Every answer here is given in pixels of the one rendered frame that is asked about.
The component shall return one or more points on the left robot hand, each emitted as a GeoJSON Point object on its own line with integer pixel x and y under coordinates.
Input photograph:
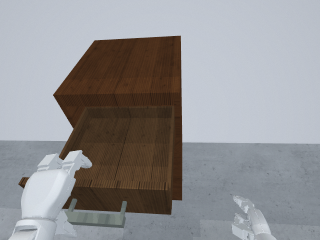
{"type": "Point", "coordinates": [47, 190]}

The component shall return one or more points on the cabinet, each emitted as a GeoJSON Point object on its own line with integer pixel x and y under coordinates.
{"type": "Point", "coordinates": [129, 72]}

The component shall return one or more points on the drawer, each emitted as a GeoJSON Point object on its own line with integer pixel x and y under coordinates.
{"type": "Point", "coordinates": [131, 149]}

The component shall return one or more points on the handle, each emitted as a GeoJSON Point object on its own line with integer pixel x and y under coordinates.
{"type": "Point", "coordinates": [96, 219]}

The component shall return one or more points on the right robot hand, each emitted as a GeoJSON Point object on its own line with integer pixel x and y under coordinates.
{"type": "Point", "coordinates": [246, 228]}

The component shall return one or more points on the robot left forearm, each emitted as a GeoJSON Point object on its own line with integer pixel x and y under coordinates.
{"type": "Point", "coordinates": [34, 228]}

